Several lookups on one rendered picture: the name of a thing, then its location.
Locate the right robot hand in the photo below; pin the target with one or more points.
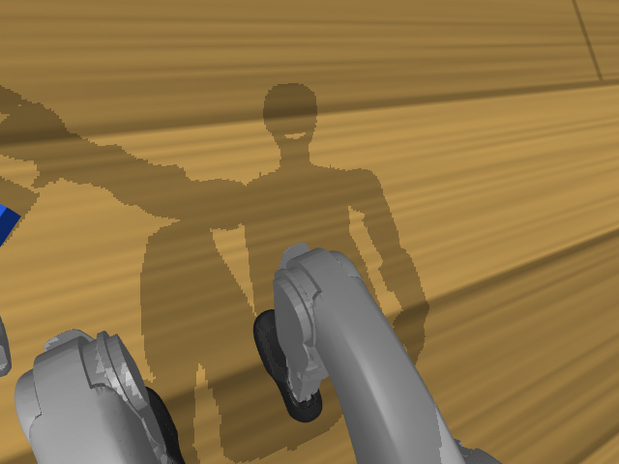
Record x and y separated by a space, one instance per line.
475 456

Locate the right robot foot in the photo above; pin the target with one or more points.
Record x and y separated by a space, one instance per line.
274 360

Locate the cube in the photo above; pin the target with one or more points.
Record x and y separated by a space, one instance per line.
8 220

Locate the left robot foot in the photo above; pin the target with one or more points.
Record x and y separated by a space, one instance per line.
167 427

